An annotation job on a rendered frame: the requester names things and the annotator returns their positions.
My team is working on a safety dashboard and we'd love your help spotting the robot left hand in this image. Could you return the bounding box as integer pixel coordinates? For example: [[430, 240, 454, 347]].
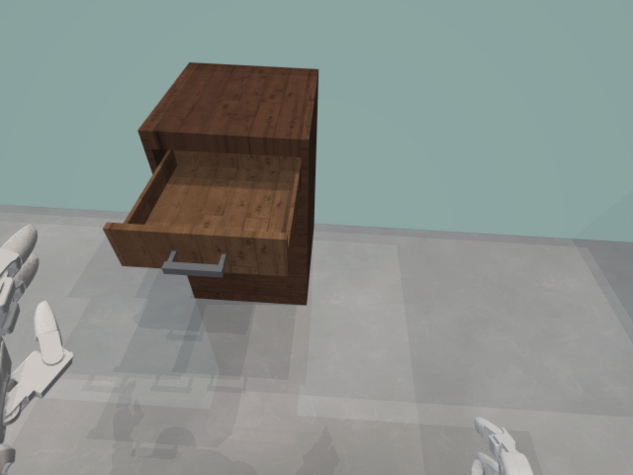
[[0, 225, 73, 444]]

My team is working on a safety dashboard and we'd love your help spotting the drawer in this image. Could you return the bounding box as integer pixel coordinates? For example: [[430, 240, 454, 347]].
[[103, 150, 302, 276]]

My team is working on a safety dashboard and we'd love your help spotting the cabinet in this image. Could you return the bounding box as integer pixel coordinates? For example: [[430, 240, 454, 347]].
[[137, 62, 318, 305]]

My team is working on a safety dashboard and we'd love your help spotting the handle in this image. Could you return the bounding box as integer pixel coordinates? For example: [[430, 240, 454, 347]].
[[162, 250, 227, 278]]

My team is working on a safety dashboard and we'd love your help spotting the robot right hand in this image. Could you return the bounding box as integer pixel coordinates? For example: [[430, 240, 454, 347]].
[[471, 417, 535, 475]]

